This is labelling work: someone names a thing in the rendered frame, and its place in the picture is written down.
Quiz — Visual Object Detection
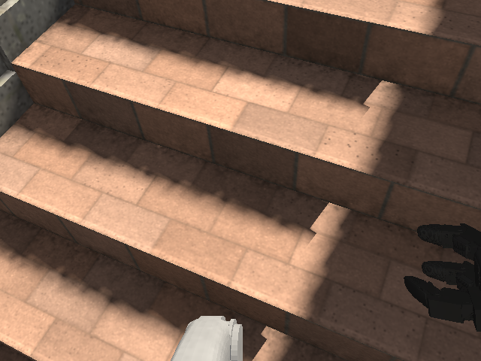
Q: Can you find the robot right hand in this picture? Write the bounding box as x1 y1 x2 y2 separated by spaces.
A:
404 223 481 332

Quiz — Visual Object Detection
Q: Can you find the robot left thigh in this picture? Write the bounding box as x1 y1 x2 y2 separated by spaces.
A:
171 316 243 361

